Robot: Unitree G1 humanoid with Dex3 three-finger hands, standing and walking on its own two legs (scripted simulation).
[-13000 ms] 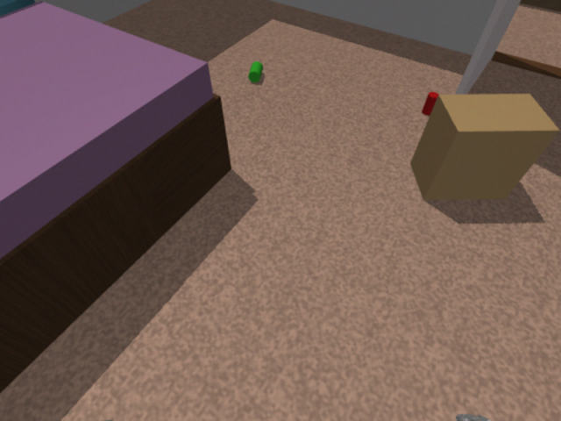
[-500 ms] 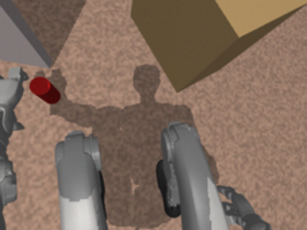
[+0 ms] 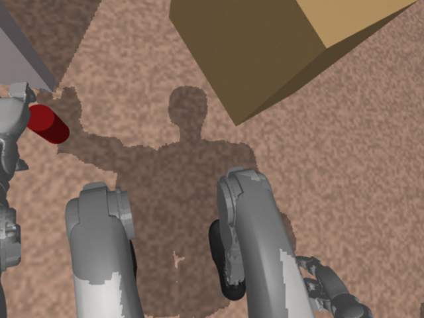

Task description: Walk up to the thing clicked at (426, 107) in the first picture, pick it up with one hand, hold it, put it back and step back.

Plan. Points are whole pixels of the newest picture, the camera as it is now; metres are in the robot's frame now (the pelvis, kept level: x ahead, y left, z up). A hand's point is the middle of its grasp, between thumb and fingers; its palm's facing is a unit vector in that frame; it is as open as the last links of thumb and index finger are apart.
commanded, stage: approach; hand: left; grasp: from above
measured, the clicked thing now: (48, 125) +0.48 +0.30 -0.28
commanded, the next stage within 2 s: close in in 0.42 s
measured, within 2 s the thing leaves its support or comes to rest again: neither
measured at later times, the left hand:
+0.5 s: hand (38, 103) +0.48 +0.28 -0.15, palm faces -0.47 -0.09 -0.88, open 14.0 cm
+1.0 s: hand (41, 126) +0.46 +0.29 -0.21, palm faces -0.43 -0.08 -0.90, open 14.0 cm
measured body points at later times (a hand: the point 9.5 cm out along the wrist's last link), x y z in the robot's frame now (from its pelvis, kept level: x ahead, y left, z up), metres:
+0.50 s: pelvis +0.00 +0.00 +0.00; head +0.24 +0.05 +0.38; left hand +0.50 +0.28 -0.10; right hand +0.01 -0.26 -0.10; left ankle +0.08 +0.14 -0.30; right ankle +0.09 -0.13 -0.30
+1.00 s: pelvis +0.00 +0.00 -0.01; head +0.24 +0.09 +0.35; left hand +0.47 +0.29 -0.16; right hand +0.08 -0.27 -0.11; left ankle +0.08 +0.14 -0.30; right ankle +0.09 -0.13 -0.30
